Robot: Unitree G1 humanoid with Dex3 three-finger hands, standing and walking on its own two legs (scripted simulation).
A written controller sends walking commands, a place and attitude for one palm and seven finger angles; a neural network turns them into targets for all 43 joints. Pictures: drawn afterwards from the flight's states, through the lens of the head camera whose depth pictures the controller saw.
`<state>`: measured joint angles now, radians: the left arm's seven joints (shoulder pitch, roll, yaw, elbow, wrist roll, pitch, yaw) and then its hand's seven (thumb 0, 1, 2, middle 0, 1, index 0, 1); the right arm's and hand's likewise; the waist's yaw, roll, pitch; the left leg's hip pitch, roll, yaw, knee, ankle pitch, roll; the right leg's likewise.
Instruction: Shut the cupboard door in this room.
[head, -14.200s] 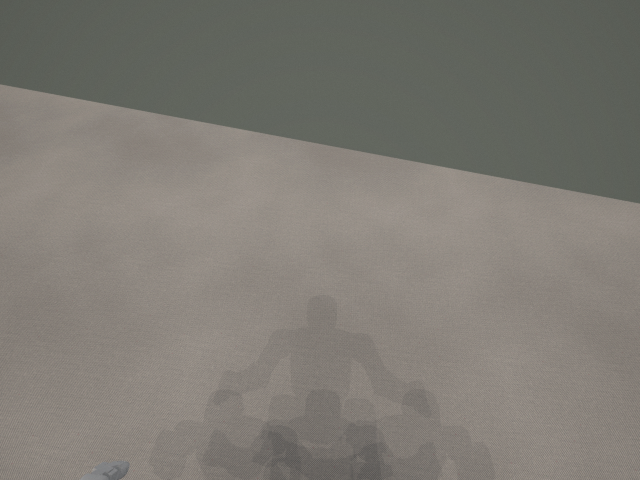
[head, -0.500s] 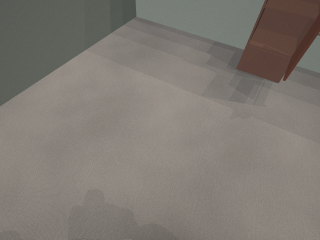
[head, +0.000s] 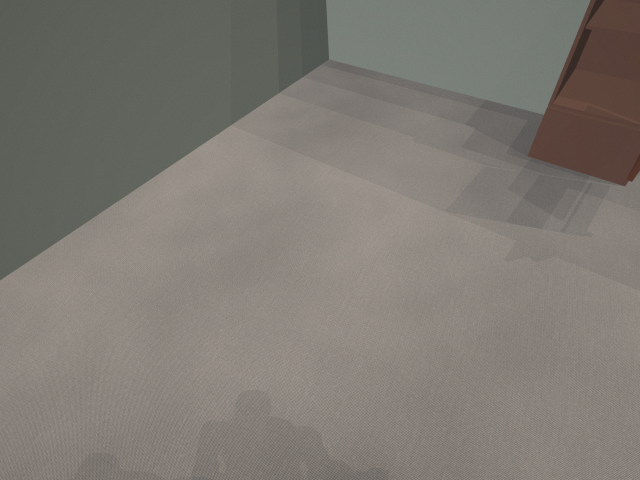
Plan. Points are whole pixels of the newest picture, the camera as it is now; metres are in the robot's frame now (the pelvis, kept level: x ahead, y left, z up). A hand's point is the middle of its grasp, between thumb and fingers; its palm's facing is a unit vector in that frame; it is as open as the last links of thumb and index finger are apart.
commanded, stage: turn or walk to find it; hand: left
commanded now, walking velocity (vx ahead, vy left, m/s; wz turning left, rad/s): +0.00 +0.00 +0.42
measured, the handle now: out of the picture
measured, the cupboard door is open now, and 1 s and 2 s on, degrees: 86 86 86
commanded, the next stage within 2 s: stand and wait in 0.12 s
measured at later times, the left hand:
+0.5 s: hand out of the picture -0.05 +0.21 -0.18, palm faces +0.16 -0.96 -0.21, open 7.4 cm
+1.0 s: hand out of the picture +0.00 +0.22 -0.16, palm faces +0.29 -0.91 -0.28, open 7.4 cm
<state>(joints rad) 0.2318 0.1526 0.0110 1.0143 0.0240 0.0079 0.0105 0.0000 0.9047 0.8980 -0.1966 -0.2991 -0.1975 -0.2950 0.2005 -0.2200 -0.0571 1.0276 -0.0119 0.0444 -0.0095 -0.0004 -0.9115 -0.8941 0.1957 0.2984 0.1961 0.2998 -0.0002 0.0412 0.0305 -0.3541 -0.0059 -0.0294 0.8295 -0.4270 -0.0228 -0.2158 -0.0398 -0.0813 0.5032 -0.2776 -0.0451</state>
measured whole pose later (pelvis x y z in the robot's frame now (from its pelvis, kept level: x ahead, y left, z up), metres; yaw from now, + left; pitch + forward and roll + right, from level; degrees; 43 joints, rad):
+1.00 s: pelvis -0.05 -0.01 -0.01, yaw +17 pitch +1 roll +1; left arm 0.11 0.21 0.05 0.95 0.01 0.02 0.02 0.00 0.91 0.90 -0.19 -0.30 -0.20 -0.29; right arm 0.29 -0.20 -0.06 1.03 -0.02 0.04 -0.01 0.00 -0.91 -0.89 0.20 0.30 0.20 0.30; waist -0.04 0.04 0.06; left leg -0.32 -0.05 -0.14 0.51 -0.21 -0.03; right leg -0.26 -0.02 -0.05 0.54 -0.31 0.04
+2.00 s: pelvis -0.10 -0.06 -0.01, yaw +45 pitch -2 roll +2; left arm 0.18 0.16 0.03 0.91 0.02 0.01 0.01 0.00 0.90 0.90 -0.20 -0.30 -0.20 -0.30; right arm 0.21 -0.25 -0.09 0.98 -0.02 0.08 0.01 0.00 -0.91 -0.89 0.20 0.30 0.20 0.30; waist -0.01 0.05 0.07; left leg -0.45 -0.03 -0.05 1.09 -0.43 -0.03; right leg -0.25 -0.08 -0.14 0.56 -0.27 -0.03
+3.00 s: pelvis -0.13 -0.10 +0.00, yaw +71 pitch +0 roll +3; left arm 0.21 0.15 0.03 0.94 0.03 0.01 0.02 0.00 0.91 0.90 -0.20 -0.30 -0.20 -0.30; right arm 0.21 -0.26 -0.09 1.00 -0.02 0.08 0.01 0.00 -0.91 -0.89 0.19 0.30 0.19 0.30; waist -0.02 0.03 0.08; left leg -0.47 0.01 -0.03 1.11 -0.39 -0.07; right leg -0.20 -0.09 -0.18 0.49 -0.29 -0.04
